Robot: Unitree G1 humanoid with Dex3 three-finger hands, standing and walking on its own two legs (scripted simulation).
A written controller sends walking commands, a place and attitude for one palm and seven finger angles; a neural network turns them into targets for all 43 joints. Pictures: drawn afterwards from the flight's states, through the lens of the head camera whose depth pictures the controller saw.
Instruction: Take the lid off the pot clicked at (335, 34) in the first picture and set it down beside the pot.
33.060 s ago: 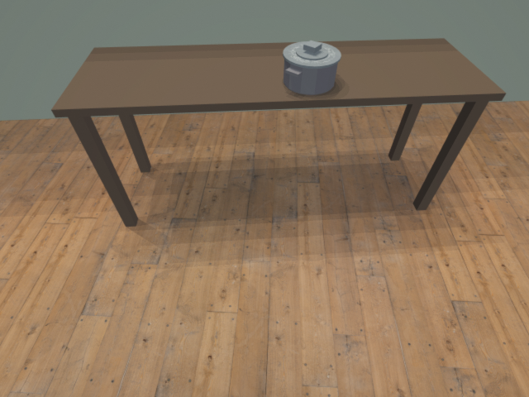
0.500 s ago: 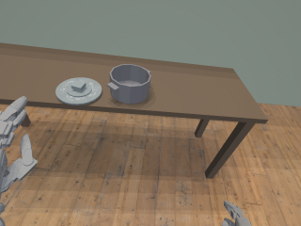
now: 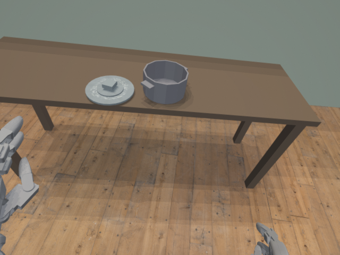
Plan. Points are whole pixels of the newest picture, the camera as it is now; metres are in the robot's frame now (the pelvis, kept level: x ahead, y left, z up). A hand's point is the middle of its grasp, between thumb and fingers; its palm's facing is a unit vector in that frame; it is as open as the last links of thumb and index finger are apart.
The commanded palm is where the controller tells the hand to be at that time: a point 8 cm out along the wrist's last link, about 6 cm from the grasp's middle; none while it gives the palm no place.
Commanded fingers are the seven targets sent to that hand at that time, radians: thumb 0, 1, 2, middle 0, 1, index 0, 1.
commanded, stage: stop stepping back and stand still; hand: left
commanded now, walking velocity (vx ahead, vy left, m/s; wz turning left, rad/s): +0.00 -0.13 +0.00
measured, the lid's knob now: (109, 84) +0.75 +0.28 -0.05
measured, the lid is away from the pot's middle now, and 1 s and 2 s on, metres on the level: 0.23 0.23 0.23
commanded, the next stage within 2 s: let the arm hang, fingers relaxed in 1.42 s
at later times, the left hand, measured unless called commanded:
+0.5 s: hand out of the picture +0.08 +0.14 -0.16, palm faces +0.09 -0.98 -0.18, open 6.9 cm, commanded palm none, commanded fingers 0.00 0.90 0.90 -0.20 -0.30 -0.20 -0.30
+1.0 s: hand out of the picture +0.03 +0.16 -0.16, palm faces +0.09 -0.98 -0.18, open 7.3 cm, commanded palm none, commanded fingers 0.00 0.90 0.90 -0.20 -0.30 -0.20 -0.30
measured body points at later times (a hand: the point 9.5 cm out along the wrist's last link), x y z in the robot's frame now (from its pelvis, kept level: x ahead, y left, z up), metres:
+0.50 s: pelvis +0.01 -0.04 +0.01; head +0.05 -0.02 +0.45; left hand +0.08 +0.19 -0.14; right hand +0.07 -0.29 -0.13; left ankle +0.00 +0.08 -0.69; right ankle +0.00 -0.12 -0.72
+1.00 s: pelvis +0.03 -0.01 +0.02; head +0.04 -0.01 +0.47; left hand +0.02 +0.21 -0.15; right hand +0.04 -0.23 -0.14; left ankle -0.01 +0.07 -0.72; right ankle +0.00 -0.12 -0.72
